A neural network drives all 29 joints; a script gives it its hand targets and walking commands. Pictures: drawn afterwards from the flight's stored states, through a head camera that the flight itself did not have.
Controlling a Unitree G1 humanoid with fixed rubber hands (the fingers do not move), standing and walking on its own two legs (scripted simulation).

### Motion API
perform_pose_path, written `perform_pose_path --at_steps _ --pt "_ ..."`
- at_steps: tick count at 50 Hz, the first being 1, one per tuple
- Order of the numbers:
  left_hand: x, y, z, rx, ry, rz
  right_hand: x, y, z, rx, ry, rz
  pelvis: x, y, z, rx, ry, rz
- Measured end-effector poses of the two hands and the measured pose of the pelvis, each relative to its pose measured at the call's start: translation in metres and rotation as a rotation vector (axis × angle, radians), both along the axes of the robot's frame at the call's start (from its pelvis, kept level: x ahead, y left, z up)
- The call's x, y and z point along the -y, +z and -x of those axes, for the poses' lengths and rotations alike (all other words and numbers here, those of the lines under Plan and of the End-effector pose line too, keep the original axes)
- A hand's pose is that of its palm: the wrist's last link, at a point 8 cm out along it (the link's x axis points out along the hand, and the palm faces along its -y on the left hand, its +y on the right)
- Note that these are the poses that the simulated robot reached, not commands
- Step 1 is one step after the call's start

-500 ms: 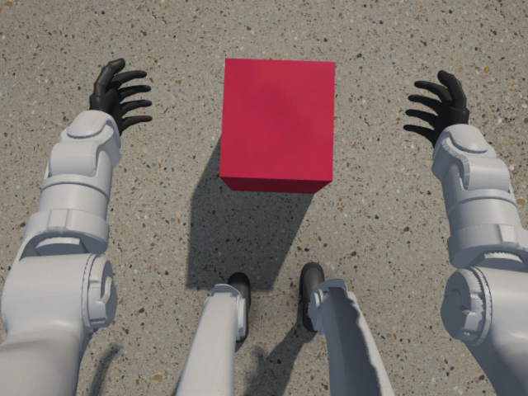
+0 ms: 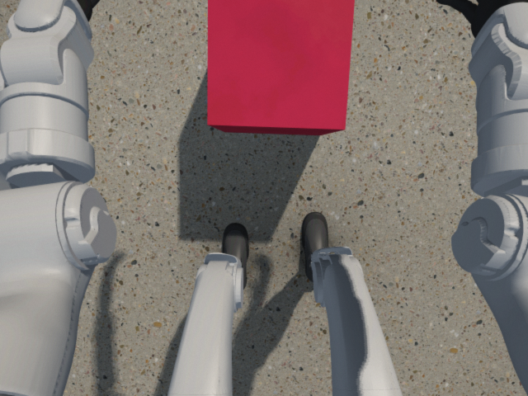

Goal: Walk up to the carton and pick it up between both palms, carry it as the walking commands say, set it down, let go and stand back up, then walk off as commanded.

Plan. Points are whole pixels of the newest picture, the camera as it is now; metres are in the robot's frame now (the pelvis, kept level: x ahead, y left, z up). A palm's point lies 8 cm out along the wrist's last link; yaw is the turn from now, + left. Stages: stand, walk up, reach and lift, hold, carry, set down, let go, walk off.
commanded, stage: reach and lift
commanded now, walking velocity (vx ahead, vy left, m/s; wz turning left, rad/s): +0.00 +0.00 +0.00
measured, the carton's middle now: (276, 66) +0.59 -0.02 -0.52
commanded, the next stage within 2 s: none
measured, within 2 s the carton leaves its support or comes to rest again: neither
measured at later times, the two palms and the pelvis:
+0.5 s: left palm (129, 42) +0.57 +0.20 -0.26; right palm (425, 48) +0.55 -0.23 -0.26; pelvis -0.03 -0.01 -0.13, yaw +1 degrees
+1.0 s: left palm (166, 74) +0.56 +0.20 -0.41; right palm (382, 77) +0.54 -0.23 -0.41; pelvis -0.05 -0.01 -0.26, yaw +0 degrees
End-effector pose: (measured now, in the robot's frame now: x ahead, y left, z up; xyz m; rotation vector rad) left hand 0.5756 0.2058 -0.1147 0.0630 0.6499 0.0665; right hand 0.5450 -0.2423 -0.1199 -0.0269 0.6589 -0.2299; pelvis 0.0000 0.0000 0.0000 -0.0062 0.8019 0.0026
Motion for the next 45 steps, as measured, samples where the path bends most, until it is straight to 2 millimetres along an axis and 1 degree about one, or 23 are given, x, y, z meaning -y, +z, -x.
perform_pose_path --at_steps 3,6,9,13,18,25,32,36,40,45 --pt "0.000 -0.012 0.005 -0.019 0.004 -0.005 0.003 -0.012 0.004 -0.017 0.000 0.000 0.002 -0.007 0.001 -0.008 0.002 -0.001" --pt "-0.001 -0.024 0.008 -0.020 0.011 -0.005 0.003 -0.021 0.004 -0.013 0.002 0.001 0.004 -0.018 0.004 -0.016 0.001 -0.002" --pt "0.000 -0.038 0.009 -0.029 0.015 -0.002 0.000 -0.033 0.002 -0.014 0.010 -0.002 0.007 -0.034 0.008 -0.022 0.001 -0.005" --pt "0.002 -0.060 0.009 -0.033 0.016 -0.001 -0.006 -0.055 -0.001 -0.015 0.016 -0.008 0.010 -0.059 0.015 -0.023 0.001 -0.006" --pt "0.005 -0.092 0.009 -0.034 0.019 -0.006 -0.010 -0.089 -0.001 -0.019 0.011 -0.004 0.012 -0.090 0.023 -0.014 0.004 -0.007" --pt "0.005 -0.141 0.008 -0.034 0.021 -0.016 -0.008 -0.139 0.000 -0.018 -0.002 0.008 0.011 -0.131 0.032 0.044 0.008 -0.006" --pt "0.007 -0.199 0.008 -0.025 0.014 -0.027 -0.008 -0.196 0.001 -0.008 -0.001 0.018 0.009 -0.168 0.044 0.180 0.009 0.001" --pt "0.011 -0.237 0.013 -0.046 0.006 -0.029 -0.011 -0.234 0.008 -0.034 0.001 0.017 0.008 -0.196 0.046 0.181 0.008 0.006" --pt "0.014 -0.259 0.014 -0.047 0.012 -0.030 -0.013 -0.255 0.009 -0.036 -0.001 0.021 0.007 -0.223 0.049 0.193 0.009 0.008" --pt "0.011 -0.277 0.015 -0.057 0.025 -0.030 -0.014 -0.272 0.007 -0.045 0.001 0.021 0.007 -0.248 0.051 0.211 0.008 0.010"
